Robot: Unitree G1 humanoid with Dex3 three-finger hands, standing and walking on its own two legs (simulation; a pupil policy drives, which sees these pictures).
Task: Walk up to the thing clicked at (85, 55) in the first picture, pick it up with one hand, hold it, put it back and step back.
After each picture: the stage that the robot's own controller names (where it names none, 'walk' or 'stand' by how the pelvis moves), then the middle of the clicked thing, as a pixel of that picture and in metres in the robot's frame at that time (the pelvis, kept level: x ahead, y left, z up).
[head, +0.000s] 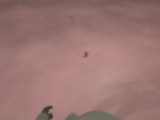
stand; (85, 54) +1.29 +0.14 -0.72
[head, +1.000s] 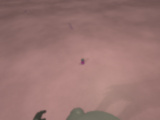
walk; (82, 61) +1.15 +0.26 -0.71
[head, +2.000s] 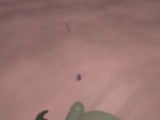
walk; (79, 77) +0.71 +0.28 -0.72
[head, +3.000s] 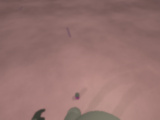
walk; (77, 96) +0.42 +0.19 -0.71
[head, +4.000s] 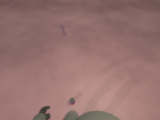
stand; (72, 101) +0.32 +0.19 -0.71
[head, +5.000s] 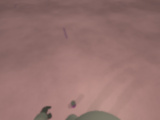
stand; (73, 104) +0.31 +0.19 -0.72
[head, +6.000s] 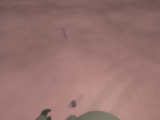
stand; (73, 103) +0.31 +0.20 -0.73
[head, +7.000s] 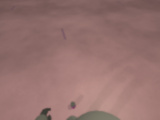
stand; (73, 105) +0.30 +0.20 -0.73
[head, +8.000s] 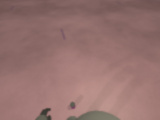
stand; (72, 105) +0.29 +0.21 -0.73
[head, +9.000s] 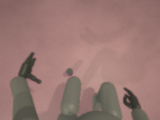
go down; (69, 72) +0.36 +0.20 -0.42
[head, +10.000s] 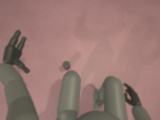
go down; (66, 65) +0.39 +0.22 -0.32
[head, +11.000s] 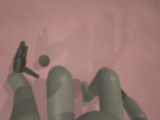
close in; (44, 61) +0.37 +0.25 -0.23
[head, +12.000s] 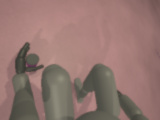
close; (32, 61) +0.37 +0.26 -0.22
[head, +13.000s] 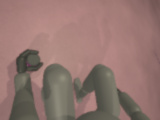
lift; (33, 61) +0.36 +0.26 -0.22
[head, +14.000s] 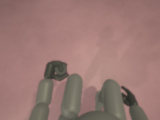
lift; (61, 71) +0.30 +0.22 -0.06
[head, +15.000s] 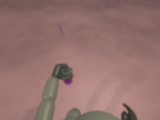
hold; (67, 75) +0.32 +0.17 +0.02
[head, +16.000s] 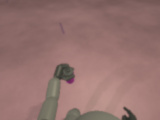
hold; (69, 75) +0.32 +0.17 +0.01
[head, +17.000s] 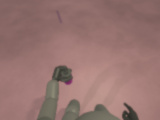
crouch; (67, 77) +0.32 +0.18 -0.05
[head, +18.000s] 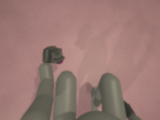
lower; (58, 57) +0.42 +0.22 -0.11
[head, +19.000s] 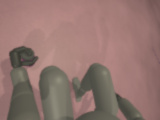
lower; (28, 58) +0.39 +0.27 -0.23
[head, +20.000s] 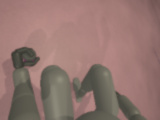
lower; (30, 58) +0.38 +0.27 -0.22
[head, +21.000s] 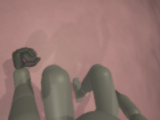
lower; (30, 58) +0.38 +0.27 -0.23
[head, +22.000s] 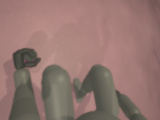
lower; (31, 59) +0.37 +0.27 -0.22
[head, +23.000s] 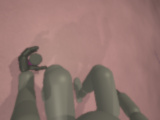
open; (34, 60) +0.36 +0.26 -0.23
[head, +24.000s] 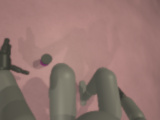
stand; (45, 60) +0.36 +0.25 -0.24
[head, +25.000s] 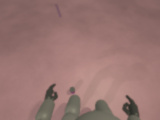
stand; (72, 90) +0.33 +0.17 -0.59
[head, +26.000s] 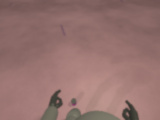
stand; (73, 102) +0.32 +0.18 -0.67
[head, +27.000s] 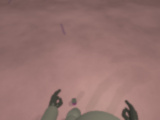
stand; (74, 101) +0.32 +0.17 -0.67
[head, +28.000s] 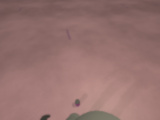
stand; (77, 102) +0.35 +0.16 -0.72
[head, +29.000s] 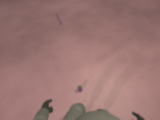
walk; (79, 88) +0.39 +0.13 -0.70
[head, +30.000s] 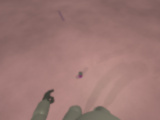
walk; (80, 74) +0.62 +0.15 -0.70
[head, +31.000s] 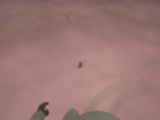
stand; (80, 64) +0.92 +0.18 -0.71
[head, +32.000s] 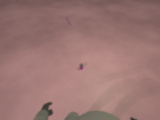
stand; (81, 66) +0.91 +0.19 -0.71
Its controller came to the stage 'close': yes
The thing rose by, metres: 0.71
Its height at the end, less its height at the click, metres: +0.00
